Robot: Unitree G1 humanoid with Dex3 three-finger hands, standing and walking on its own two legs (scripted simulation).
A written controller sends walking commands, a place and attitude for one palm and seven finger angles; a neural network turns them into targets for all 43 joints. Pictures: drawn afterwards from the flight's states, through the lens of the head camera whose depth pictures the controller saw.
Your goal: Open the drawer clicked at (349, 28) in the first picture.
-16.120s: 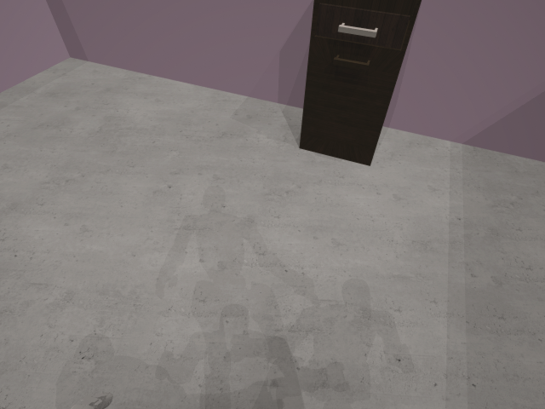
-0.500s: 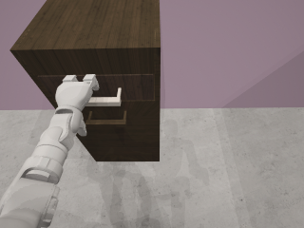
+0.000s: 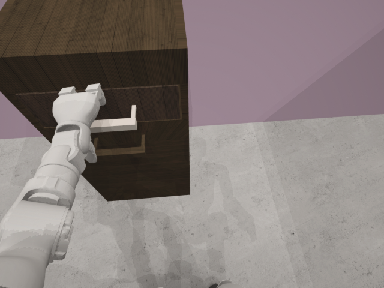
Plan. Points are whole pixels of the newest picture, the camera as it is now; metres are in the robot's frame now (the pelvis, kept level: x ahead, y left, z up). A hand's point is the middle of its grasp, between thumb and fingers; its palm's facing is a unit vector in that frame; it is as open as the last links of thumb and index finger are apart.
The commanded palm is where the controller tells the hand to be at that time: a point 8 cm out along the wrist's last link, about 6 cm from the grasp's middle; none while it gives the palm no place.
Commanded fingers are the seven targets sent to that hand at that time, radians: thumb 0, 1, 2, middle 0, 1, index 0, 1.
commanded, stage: move the hooked fingers above the handle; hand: left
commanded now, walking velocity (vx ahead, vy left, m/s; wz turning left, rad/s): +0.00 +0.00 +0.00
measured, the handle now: (104, 118) +0.52 +0.21 -0.02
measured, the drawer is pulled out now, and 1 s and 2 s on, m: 0.00 0.00 0.00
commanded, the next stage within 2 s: none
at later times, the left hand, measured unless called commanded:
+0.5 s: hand (92, 128) +0.47 +0.22 +0.02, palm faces -0.14 -0.06 -0.99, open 13.8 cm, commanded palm +0.46 +0.21 +0.09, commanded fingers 0.00 -0.50 0.30 -0.30 -1.20 -0.30 -1.20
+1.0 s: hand (106, 128) +0.45 +0.18 +0.04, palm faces -0.07 -0.08 -0.99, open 13.8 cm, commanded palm +0.45 +0.21 +0.10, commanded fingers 0.00 -0.50 0.30 -0.30 -1.20 -0.30 -1.20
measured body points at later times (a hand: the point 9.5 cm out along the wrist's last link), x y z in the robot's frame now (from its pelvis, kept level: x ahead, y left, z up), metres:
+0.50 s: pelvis +0.01 +0.01 +0.00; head +0.09 +0.00 +0.44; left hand +0.47 +0.22 +0.07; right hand +0.05 -0.26 -0.13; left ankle -0.02 +0.08 -0.72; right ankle +0.01 -0.10 -0.72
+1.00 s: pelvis +0.01 +0.00 +0.00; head +0.08 -0.01 +0.45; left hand +0.45 +0.18 +0.09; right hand +0.05 -0.27 -0.13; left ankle -0.02 +0.08 -0.72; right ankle +0.01 -0.10 -0.72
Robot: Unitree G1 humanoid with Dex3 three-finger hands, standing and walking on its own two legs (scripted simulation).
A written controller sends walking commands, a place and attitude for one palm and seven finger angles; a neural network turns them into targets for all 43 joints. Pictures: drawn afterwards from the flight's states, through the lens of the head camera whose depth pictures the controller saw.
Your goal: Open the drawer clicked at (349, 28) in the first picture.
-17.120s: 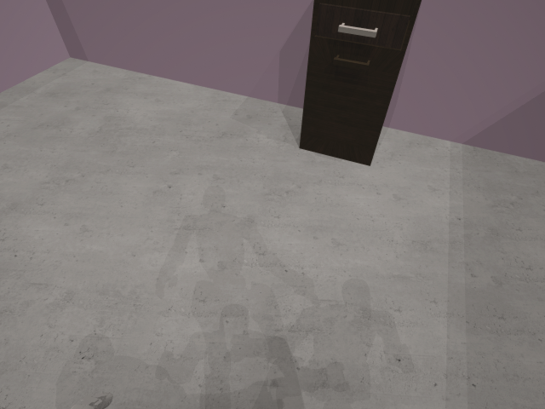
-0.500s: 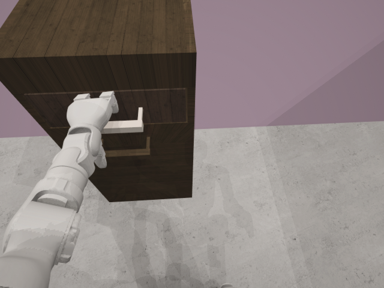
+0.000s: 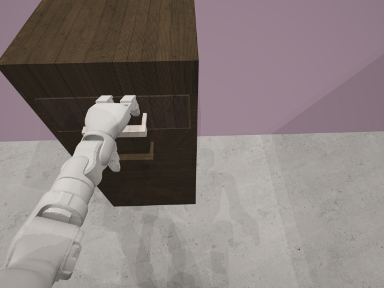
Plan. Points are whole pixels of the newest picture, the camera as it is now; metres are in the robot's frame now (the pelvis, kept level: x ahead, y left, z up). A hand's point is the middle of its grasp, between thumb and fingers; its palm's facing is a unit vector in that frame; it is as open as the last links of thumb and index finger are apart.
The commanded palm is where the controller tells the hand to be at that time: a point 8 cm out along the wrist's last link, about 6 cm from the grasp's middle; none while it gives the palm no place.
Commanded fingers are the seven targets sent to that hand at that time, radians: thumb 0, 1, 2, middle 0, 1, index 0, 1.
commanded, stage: move the hooked fingers above the handle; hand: left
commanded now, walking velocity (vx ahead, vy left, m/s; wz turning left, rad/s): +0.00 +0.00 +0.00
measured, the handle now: (116, 124) +0.52 +0.20 -0.02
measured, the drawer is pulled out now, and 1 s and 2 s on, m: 0.00 0.00 0.00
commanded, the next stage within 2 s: none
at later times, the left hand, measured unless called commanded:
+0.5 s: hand (119, 127) +0.45 +0.16 +0.05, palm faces +0.08 -0.09 -0.99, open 13.8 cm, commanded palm +0.44 +0.21 +0.09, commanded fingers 0.00 -0.50 0.30 -0.30 -1.20 -0.30 -1.20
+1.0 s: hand (124, 115) +0.48 +0.16 +0.06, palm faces +0.18 -0.02 -0.98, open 13.8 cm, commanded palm +0.45 +0.21 +0.09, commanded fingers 0.00 -0.50 0.30 -0.30 -1.20 -0.30 -1.20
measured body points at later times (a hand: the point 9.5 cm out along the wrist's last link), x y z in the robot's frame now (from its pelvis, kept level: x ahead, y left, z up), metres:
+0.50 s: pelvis -0.01 +0.00 -0.01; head +0.06 -0.01 +0.44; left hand +0.44 +0.17 +0.10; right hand +0.04 -0.28 -0.14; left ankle -0.03 +0.09 -0.72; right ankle +0.00 -0.10 -0.72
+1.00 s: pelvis -0.02 +0.00 -0.01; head +0.08 -0.01 +0.43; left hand +0.47 +0.16 +0.11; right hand +0.02 -0.27 -0.15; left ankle -0.03 +0.09 -0.72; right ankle +0.00 -0.10 -0.72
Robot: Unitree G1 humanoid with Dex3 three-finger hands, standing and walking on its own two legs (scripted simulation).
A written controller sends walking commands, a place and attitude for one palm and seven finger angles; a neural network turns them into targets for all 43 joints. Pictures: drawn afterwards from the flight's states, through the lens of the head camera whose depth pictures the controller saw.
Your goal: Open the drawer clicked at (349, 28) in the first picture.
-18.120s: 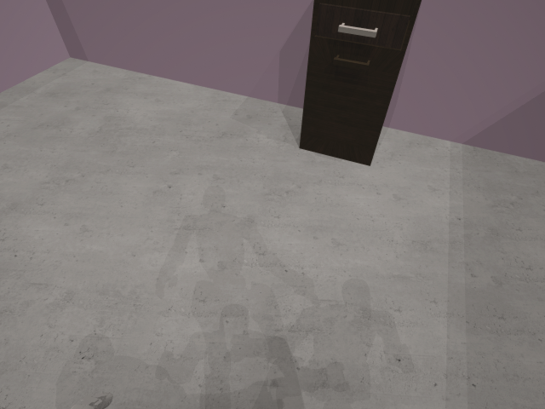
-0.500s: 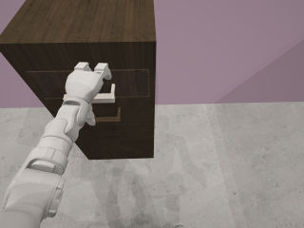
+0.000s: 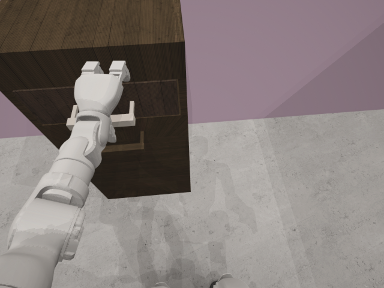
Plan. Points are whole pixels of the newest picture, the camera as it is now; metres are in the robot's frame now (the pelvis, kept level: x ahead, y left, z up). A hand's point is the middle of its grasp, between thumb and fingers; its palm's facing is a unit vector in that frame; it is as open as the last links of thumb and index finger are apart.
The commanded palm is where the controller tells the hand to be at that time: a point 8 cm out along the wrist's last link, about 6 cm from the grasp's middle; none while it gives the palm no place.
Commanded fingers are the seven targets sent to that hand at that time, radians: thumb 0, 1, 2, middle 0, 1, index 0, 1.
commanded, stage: move the hooked fingers above the handle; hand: left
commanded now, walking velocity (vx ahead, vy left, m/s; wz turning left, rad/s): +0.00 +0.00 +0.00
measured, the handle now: (102, 114) +0.53 +0.21 -0.01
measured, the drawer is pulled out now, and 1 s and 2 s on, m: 0.00 0.00 0.00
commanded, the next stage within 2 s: lower the fingers behind the handle in 1.44 s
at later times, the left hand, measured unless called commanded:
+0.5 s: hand (98, 128) +0.46 +0.19 +0.04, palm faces +0.00 -0.06 -1.00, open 13.8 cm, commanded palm +0.47 +0.22 +0.10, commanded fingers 0.00 -0.50 0.30 -0.30 -1.20 -0.30 -1.20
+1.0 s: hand (93, 129) +0.45 +0.20 +0.03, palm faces -0.04 -0.06 -1.00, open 13.8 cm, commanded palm +0.45 +0.23 +0.10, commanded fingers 0.00 -0.50 0.30 -0.30 -1.20 -0.30 -1.20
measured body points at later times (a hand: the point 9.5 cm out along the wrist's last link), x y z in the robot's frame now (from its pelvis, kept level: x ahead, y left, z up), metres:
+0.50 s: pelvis +0.00 -0.01 +0.00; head +0.09 -0.01 +0.44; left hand +0.45 +0.19 +0.09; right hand +0.04 -0.30 -0.13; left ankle -0.01 +0.08 -0.71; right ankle +0.01 -0.10 -0.71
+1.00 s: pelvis +0.00 +0.00 +0.00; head +0.09 -0.01 +0.44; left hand +0.45 +0.21 +0.09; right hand +0.03 -0.28 -0.13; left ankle -0.01 +0.08 -0.71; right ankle +0.01 -0.10 -0.71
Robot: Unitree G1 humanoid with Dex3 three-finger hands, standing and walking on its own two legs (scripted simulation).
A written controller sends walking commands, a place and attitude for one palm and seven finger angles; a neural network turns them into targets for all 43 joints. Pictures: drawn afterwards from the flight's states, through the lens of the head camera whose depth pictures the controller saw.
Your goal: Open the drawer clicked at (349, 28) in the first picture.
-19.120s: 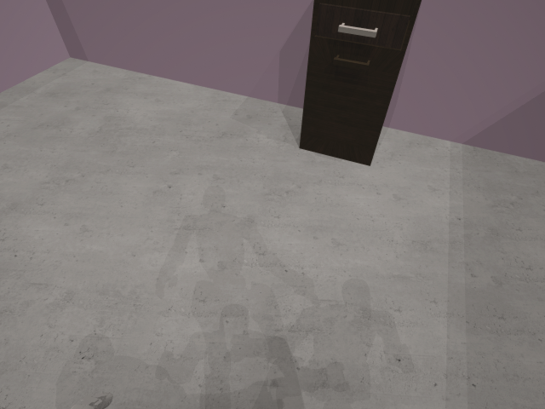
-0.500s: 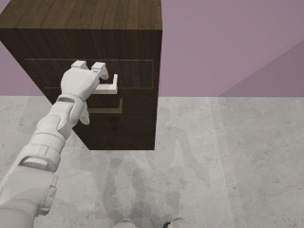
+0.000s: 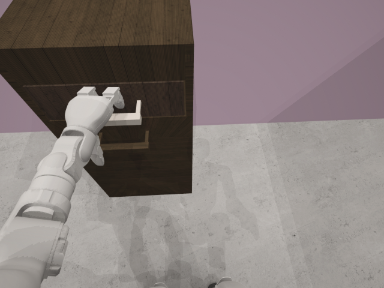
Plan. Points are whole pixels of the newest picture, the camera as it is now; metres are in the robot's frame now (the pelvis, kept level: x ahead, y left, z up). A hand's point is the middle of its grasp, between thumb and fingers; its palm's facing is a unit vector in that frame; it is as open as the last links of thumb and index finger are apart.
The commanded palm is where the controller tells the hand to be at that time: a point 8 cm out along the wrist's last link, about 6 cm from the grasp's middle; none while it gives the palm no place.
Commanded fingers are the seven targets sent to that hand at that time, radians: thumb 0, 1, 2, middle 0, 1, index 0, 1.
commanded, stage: move the hooked fingers above the handle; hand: left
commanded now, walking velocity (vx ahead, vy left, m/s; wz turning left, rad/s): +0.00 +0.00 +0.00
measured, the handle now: (109, 112) +0.54 +0.21 -0.01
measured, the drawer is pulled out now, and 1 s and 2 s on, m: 0.00 0.00 0.00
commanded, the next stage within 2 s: lower the fingers behind the handle in 0.44 s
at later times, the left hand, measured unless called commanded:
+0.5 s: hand (109, 114) +0.49 +0.19 +0.03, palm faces +0.03 -0.06 -1.00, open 13.8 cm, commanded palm +0.47 +0.23 +0.10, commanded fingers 0.00 -0.50 0.30 -0.30 -1.20 -0.30 -1.20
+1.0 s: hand (109, 119) +0.49 +0.19 +0.01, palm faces +0.09 -0.06 -0.99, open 13.8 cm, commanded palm +0.46 +0.21 +0.07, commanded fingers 0.00 -0.50 0.30 -0.30 -1.20 -0.30 -1.20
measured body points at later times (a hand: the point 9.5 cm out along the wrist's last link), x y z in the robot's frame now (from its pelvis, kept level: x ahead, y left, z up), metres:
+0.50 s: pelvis +0.02 +0.01 +0.00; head +0.11 +0.00 +0.44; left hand +0.49 +0.19 +0.08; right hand +0.04 -0.26 -0.13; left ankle -0.01 +0.09 -0.71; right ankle +0.01 -0.10 -0.71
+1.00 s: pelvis +0.01 +0.01 -0.01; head +0.12 +0.00 +0.42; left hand +0.48 +0.20 +0.07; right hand +0.05 -0.28 -0.14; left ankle -0.01 +0.09 -0.71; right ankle +0.01 -0.10 -0.71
